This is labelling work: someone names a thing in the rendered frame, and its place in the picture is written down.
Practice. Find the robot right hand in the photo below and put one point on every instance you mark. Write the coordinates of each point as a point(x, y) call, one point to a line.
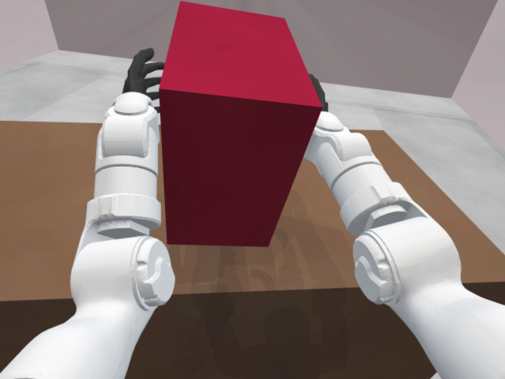
point(319, 92)

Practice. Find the right robot forearm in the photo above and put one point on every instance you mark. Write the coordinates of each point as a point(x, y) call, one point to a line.
point(365, 193)

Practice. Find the pedestal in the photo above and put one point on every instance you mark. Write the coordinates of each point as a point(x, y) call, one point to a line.
point(292, 310)

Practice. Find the left robot upper arm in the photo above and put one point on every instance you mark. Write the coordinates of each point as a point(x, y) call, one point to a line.
point(117, 285)

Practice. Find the carton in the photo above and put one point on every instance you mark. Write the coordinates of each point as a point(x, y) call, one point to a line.
point(237, 111)

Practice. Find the left robot forearm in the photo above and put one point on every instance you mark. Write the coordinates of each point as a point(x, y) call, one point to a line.
point(126, 170)

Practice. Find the robot left hand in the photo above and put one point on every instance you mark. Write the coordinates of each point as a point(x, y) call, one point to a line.
point(136, 82)

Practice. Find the right robot upper arm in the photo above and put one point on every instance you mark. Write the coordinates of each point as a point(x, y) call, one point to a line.
point(412, 266)

